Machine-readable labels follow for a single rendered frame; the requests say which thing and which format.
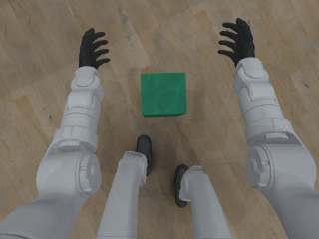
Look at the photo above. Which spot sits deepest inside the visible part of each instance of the right robot hand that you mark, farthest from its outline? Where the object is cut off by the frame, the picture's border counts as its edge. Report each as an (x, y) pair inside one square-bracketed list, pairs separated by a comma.
[(243, 46)]

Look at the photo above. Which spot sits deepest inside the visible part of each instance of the left robot upper arm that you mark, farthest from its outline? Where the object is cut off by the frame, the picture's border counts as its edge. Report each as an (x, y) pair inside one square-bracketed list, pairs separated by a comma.
[(65, 181)]

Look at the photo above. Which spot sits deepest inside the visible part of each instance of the robot right thigh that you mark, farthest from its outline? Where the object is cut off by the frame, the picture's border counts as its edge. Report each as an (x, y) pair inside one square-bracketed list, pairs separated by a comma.
[(208, 220)]

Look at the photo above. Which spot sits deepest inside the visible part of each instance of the right robot forearm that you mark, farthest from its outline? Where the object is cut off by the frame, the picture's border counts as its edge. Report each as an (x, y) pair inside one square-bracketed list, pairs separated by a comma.
[(261, 111)]

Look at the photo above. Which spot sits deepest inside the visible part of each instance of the left robot forearm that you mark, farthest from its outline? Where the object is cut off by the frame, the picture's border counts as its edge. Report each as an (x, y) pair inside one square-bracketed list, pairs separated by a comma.
[(78, 129)]

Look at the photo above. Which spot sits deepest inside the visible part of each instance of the left robot hand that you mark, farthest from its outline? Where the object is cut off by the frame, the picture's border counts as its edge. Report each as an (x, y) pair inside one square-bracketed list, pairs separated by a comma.
[(87, 56)]

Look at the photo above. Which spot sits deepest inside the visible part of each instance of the carton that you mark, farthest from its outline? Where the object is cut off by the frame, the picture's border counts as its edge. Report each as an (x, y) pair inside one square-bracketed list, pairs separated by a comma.
[(163, 94)]

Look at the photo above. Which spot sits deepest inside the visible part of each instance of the right robot shin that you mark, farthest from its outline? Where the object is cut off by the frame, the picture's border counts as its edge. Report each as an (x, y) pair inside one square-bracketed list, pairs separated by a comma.
[(194, 168)]

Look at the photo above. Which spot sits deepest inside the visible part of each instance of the right robot upper arm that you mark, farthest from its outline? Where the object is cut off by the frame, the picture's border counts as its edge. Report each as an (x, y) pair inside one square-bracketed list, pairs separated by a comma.
[(285, 174)]

